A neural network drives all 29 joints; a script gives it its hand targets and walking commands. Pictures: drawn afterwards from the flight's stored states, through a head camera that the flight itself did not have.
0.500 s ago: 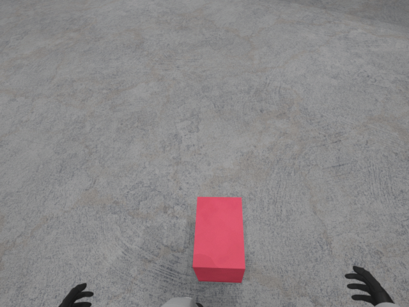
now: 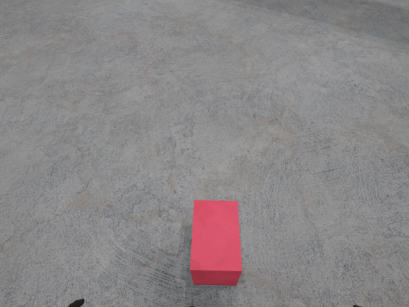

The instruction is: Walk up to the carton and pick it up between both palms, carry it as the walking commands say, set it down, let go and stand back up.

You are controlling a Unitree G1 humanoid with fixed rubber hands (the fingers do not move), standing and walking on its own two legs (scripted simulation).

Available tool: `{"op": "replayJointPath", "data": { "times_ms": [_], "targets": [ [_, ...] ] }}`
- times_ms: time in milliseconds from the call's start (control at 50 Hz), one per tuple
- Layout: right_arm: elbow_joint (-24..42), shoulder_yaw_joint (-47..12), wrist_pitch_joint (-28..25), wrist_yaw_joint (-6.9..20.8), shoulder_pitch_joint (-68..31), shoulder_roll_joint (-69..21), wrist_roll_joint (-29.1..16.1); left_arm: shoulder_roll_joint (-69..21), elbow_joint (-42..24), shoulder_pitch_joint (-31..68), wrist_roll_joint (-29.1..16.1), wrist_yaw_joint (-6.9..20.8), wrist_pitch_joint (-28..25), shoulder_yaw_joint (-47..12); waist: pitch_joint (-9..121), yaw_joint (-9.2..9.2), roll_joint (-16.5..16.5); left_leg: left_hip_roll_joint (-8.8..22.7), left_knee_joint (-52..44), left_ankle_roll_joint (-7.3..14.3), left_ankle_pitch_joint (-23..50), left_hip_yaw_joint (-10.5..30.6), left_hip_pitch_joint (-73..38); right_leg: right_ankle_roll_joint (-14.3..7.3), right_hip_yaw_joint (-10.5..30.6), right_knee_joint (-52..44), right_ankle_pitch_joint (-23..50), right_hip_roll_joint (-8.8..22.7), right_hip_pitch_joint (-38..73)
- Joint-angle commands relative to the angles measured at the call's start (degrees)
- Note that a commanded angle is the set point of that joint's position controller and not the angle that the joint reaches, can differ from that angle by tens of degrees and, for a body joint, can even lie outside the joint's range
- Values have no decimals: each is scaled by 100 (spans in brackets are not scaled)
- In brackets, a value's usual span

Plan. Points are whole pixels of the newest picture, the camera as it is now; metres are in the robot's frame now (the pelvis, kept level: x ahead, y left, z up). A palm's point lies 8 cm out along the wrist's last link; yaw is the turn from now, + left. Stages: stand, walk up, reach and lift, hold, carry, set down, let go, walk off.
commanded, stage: walk up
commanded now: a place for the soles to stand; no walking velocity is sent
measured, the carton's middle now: (215, 243) +0.44 +0.00 -0.64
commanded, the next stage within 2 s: none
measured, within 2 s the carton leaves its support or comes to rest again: neither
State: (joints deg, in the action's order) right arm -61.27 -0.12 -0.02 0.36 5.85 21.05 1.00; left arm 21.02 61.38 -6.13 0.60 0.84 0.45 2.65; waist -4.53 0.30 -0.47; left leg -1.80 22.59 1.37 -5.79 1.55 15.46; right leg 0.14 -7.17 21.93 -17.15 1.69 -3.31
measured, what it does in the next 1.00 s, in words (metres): steps on the spot: left foot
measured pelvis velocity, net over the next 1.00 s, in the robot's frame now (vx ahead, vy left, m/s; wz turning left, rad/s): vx -0.05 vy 0.01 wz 0.05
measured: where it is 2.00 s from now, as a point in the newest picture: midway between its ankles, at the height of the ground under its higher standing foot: outside the picture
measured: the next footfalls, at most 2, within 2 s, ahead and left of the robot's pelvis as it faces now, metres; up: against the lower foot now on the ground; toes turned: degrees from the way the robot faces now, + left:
left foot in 0.68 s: +0.01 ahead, +0.15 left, +0.00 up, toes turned -4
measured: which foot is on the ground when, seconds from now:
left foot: down 0.00-0.46, up 0.48-0.66, down 0.68-1.00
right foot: down 0.00-1.00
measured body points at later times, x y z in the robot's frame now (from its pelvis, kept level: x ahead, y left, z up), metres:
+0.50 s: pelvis -0.03 -0.01 -0.01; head +0.01 -0.03 +0.43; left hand +0.07 +0.31 -0.12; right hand +0.11 -0.33 -0.14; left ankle +0.06 +0.10 -0.74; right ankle -0.06 -0.11 -0.74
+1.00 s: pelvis -0.05 +0.01 +0.00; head -0.02 +0.00 +0.45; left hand +0.02 +0.32 -0.13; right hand +0.09 -0.29 -0.13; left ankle -0.03 +0.14 -0.74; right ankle -0.05 -0.12 -0.74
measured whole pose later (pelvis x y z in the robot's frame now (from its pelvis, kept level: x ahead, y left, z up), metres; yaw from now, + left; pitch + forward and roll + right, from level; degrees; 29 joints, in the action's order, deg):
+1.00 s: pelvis -0.05 +0.01 +0.00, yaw +3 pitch -2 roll +0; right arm -58.1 0.8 -1.0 0.2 4.7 21.3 0.7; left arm 21.1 58.8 -7.8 0.7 1.2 0.4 1.7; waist -4.2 0.9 -0.8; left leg 1.7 27.3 -0.8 -12.5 -0.9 13.3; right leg 0.8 -1.6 27.2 -15.9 1.6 -9.8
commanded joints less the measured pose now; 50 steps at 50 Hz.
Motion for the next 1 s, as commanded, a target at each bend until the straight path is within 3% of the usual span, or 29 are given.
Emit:
{"op": "replayJointPath", "data": {
  "times_ms": [0, 120, 160, 240, 260, 300, 340, 380, 440, 460, 480, 500, 520, 540, 600, 640, 660, 680, 700, 720, 740, 780, 800, 820, 840, 880, 920, 960, 980],
  "targets": [
    [399, 252, -153, -72, -341, 1216, -25, 1105, -283, 73, -28, -77, -90, 269, 656, 5, -201, 853, -346, 215, 273, 1223, -533, -178, 683, -375, 215, 492, -232],
    [410, 304, -113, -75, -233, 1223, 8, 1166, -338, 49, -16, -92, -86, 239, 550, 30, -242, 869, -250, 181, 615, 1055, -397, -216, 634, -305, 424, 551, -142],
    [408, 280, -84, -58, -399, 1105, -30, 1173, -347, 43, -4, -104, -86, 234, 535, 23, 170, 710, 119, 219, 971, 846, -442, -241, 660, -345, 892, 683, -208],
    [449, 290, -59, -70, -254, 1190, -4, 1274, -412, 122, -40, -103, -68, 256, 686, -47, 21, 636, 188, 116, 834, 661, -584, -249, 694, -221, 712, 688, -277],
    [424, 311, -54, -75, -235, 1178, 18, 1204, -447, 130, -38, -122, -56, 259, 669, -29, -52, 635, 150, 144, 859, 719, -580, -303, 545, -156, 671, 633, -188],
    [529, 362, -23, -65, -230, 1390, 40, 1286, -612, 143, -128, -138, 6, 320, 619, -95, -389, 900, 290, 403, 2326, 1030, -497, -262, 450, 736, 1024, 464, -425],
    [716, 431, 38, -65, -360, 1430, 65, 1138, -681, -76, -118, -153, 47, 306, 766, 39, -420, 1113, 254, 676, 2463, 1333, -426, -226, 472, 905, 775, 335, -538],
    [856, 445, 113, -29, -254, 1481, 34, 1137, -687, -296, -73, -134, 28, 308, 1083, 57, -165, 1205, 225, 810, 1766, 1497, -223, -295, 610, 873, 283, 264, -288],
    [1037, 440, 112, 14, -551, 1207, -27, 1399, -814, 66, -5, -114, -1, 426, 708, 57, 343, 328, 1222, 226, 1063, 515, 275, -634, 1069, -55, 980, 1078, -521],
    [942, 433, 154, 38, -256, 1157, -10, 1572, -931, 197, 37, -123, -1, 450, 664, -115, 743, 72, 1740, 157, 18, 108, 200, -895, 1260, -152, 1072, 1493, -741],
    [976, 527, 213, 65, -164, 1094, 58, 1568, -964, 252, 57, -145, 25, 473, 391, -51, 1094, 7, 2354, 50, -1452, -98, 342, -1312, 1542, -260, 1396, 2034, -1021],
    [947, 511, 244, 88, -16, 1122, 90, 1584, -1078, 404, 123, -162, -4, 447, 269, -93, 1197, 151, 3060, 9, -2396, 100, 483, -1539, 1588, -134, 2226, 2328, -1139],
    [1065, 565, 257, 89, -29, 1210, 106, 1490, -1205, 274, 99, -180, -25, 420, 118, -54, 775, 115, 3436, 42, -2576, 62, 779, -1647, 1528, -45, 3096, 2403, -1091],
    [1165, 588, 263, 76, 4, 1123, 125, 1458, -1358, 193, 74, -205, -23, 427, 102, -50, 541, 106, 3479, 45, -2527, 137, 876, -1642, 1335, 256, 3518, 2320, -936],
    [1250, 586, 134, 108, 114, 1045, 25, 1501, -1336, 30, 136, -173, -75, 418, 225, 107, 1154, 201, 1898, -33, -2106, -272, 674, -936, 487, 605, 3107, 1473, -204],
    [1102, 622, 2, 11, 412, 1144, 23, 1560, -1419, 47, 46, -140, 22, 452, 426, -78, 872, 165, -11, -6, -629, -455, -305, -527, 393, 1004, 2206, 1217, -300],
    [1037, 635, -60, -35, 463, 1314, 119, 1210, -1444, -22, 5, -102, 53, 370, 746, -35, 280, 379, -125, 93, 70, 57, -832, -307, 309, 1430, 1613, 1003, -602],
    [1015, 692, -147, -109, 464, 1642, 174, 888, -1541, -189, -58, -83, 90, 282, 760, 51, -753, 1213, -90, 376, 621, 1288, -1180, -77, 157, 2107, 825, 534, -1353],
    [1151, 640, -215, -130, 213, 1684, 87, 938, -1459, -106, -91, -91, 96, 294, 734, 18, -492, 2020, -217, 1104, 1262, 2332, -910, -54, 758, 2056, -1346, 115, -1533],
    [1133, 607, -249, -133, 13, 1685, 46, 1133, -1277, -40, -118, -79, 134, 324, 838, -11, -502, 2121, -27, 1446, 949, 2073, -150, -89, 899, 2367, -1801, 302, -856],
    [1180, 598, -243, -145, -208, 1653, 79, 1095, -1215, -170, -89, -65, 99, 304, 849, 147, -743, 1808, 100, 1263, 503, 1709, -115, -178, 923, 2009, -1541, 244, -842],
    [1169, 517, -223, -138, -416, 1292, 41, 1165, -976, -399, -24, -72, 7, 299, 703, 224, -421, 1308, 513, 583, 553, 802, -256, -198, 712, 770, 330, 267, -727],
    [1117, 468, -205, -124, -312, 1227, -50, 1333, -979, -226, 40, -87, -59, 348, 607, 111, -357, 1114, 509, 368, 430, 748, 74, -264, 992, 598, 974, 391, -469],
    [1048, 509, -175, -101, -107, 1312, -31, 1490, -1011, -89, 88, -77, -81, 397, 554, -34, -66, 781, 648, 212, -295, 512, 194, -347, 1433, 188, 706, 664, -635],
    [928, 471, -156, -110, -115, 1295, -78, 1488, -1011, 180, 54, -30, -89, 364, 516, -148, -13, 678, 384, 117, -1033, 437, -95, -381, 1451, 164, 381, 703, -1050],
    [753, 411, -179, -94, -92, 1204, -49, 1210, -922, 283, -2, 3, -113, 240, 624, -120, 224, 819, 230, 123, -905, 621, -422, -312, 1408, -44, 162, 605, -1007],
    [640, 387, -218, -76, -342, 1268, -23, 1111, -737, 92, 7, -27, -140, 166, 604, 17, -146, 939, -49, 100, -540, 586, -474, -243, 1357, -47, 658, 523, -813],
    [580, 339, -242, -73, -272, 1276, -46, 1208, -535, 200, 8, -28, -161, 171, 448, -68, 144, 1018, -203, 134, -50, 609, -402, -244, 1241, -66, 994, 499, -631],
    [577, 354, -253, -73, -371, 1256, -42, 1188, -577, 69, -28, -40, -158, 171, 538, 29, -24, 990, -107, 133, 167, 497, -544, -216, 1342, -199, 1045, 520, -578]
  ]
}}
